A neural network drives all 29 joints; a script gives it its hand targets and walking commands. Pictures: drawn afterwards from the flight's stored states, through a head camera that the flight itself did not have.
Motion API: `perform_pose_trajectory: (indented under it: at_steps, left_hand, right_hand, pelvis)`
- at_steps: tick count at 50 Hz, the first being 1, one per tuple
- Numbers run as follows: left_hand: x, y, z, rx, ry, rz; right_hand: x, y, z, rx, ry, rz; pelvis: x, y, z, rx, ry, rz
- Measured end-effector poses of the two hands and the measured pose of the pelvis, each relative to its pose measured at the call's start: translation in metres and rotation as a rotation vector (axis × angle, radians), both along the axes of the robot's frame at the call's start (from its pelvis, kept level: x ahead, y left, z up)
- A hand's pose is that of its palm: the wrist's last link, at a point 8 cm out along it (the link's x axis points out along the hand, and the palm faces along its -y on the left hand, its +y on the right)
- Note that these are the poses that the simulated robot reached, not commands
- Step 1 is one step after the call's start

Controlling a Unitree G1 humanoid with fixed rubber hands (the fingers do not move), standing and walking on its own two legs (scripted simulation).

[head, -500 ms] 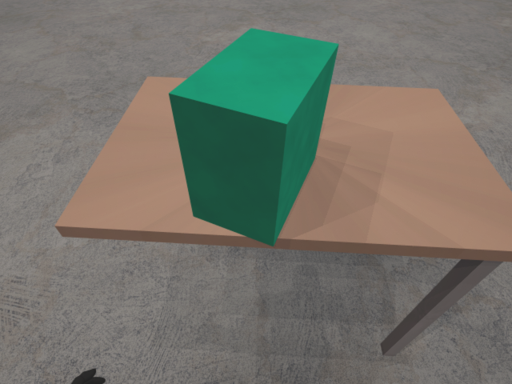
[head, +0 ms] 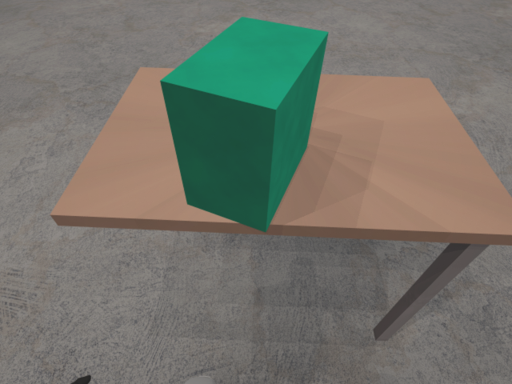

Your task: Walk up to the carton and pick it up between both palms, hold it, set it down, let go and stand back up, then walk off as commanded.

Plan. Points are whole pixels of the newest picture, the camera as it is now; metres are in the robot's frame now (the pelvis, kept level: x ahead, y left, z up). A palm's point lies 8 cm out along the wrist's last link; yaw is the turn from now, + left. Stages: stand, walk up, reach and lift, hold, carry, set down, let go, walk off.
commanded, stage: walk up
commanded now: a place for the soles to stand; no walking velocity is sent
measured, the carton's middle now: (253, 123) +0.54 +0.02 +0.13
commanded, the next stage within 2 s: reach and lift in 0.86 s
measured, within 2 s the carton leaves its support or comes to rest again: neither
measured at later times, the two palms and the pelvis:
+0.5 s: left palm out of the picture +0.11 +0.30 -0.10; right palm out of the picture +0.09 -0.30 -0.09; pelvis +0.01 +0.00 +0.00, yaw +0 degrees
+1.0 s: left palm out of the picture +0.11 +0.28 -0.10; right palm out of the picture +0.11 -0.31 -0.09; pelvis -0.01 -0.01 +0.00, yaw +0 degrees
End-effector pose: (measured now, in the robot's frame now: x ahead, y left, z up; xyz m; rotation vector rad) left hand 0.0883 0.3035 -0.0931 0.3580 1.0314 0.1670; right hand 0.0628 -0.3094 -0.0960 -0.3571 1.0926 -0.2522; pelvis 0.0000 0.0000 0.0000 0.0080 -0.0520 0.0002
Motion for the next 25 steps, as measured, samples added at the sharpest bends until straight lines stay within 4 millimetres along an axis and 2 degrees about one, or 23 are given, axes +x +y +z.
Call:
perform_pose_trajectory:
  at_steps: [4,9,13,21,25]
  left_hand:
    - [-0.005,-0.004,0.000,-0.009,0.028,0.008]
    - [0.005,-0.002,-0.004,-0.025,0.017,0.008]
    - [0.015,-0.005,-0.002,-0.022,-0.008,0.000]
    - [0.016,-0.008,0.000,-0.025,-0.009,-0.003]
    - [0.019,-0.005,-0.003,-0.031,-0.019,-0.004]
  right_hand:
    - [0.006,0.000,0.003,0.001,0.003,0.003]
    - [0.015,0.005,0.006,-0.007,-0.017,0.018]
    - [0.019,0.002,0.006,-0.007,-0.034,0.025]
    - [0.031,0.002,0.009,-0.005,-0.042,0.026]
    - [0.029,0.006,0.009,-0.009,-0.050,0.034]
  pelvis:
    - [0.004,0.000,0.004,0.001,0.015,0.001]
    - [0.009,0.005,0.002,-0.004,0.014,0.002]
    - [0.009,0.001,0.002,0.001,0.013,0.002]
    - [0.008,0.000,0.004,0.000,0.019,-0.001]
    - [0.010,0.004,0.002,-0.003,0.012,0.000]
